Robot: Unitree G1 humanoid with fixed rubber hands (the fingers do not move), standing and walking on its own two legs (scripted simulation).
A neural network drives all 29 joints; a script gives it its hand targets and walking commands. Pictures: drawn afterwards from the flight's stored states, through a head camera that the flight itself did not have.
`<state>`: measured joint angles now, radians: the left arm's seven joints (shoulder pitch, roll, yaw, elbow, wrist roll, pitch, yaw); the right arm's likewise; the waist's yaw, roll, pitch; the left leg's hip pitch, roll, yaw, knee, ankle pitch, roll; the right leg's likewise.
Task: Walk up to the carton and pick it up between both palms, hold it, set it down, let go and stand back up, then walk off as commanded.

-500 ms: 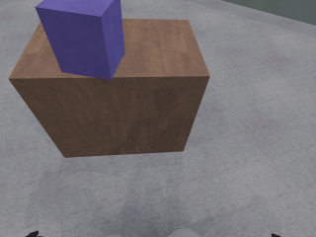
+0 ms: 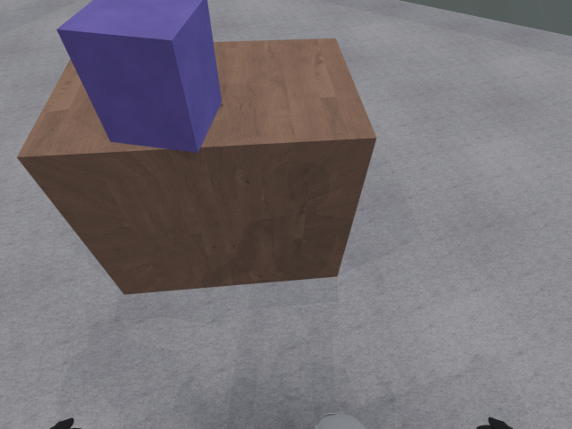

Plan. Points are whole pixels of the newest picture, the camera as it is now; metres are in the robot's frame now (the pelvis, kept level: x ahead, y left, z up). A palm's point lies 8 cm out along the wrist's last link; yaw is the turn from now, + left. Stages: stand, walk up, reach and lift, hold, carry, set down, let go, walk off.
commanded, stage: walk up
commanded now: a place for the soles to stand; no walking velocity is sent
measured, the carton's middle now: (155, 72) +0.80 +0.27 +0.07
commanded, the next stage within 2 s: none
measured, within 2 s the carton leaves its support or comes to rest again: neither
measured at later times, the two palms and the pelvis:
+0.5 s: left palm out of the picture +0.14 +0.48 -0.08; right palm (425, 418) +0.15 -0.19 -0.07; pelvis +0.08 +0.14 +0.00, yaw +2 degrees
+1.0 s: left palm out of the picture +0.34 +0.48 -0.07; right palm (402, 360) +0.22 -0.18 -0.07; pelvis +0.19 +0.16 +0.01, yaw +3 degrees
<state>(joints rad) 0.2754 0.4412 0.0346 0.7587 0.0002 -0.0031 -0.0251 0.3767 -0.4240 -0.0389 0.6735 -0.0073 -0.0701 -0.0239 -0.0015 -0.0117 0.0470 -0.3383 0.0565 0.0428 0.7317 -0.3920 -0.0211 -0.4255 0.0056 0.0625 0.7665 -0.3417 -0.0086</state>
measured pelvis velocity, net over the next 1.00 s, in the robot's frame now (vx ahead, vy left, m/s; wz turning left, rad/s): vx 0.19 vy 0.16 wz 0.06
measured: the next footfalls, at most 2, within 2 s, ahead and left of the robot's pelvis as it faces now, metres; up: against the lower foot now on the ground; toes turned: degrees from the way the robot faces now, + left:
left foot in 0.40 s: +0.13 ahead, +0.24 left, +0.00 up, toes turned +3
right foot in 0.94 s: +0.32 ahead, +0.06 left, +0.00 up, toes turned +4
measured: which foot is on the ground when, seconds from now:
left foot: down 0.00-0.10, up 0.12-0.38, down 0.40-0.98, up 1.00-1.00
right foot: down 0.00-0.40, up 0.42-0.92, down 0.94-1.00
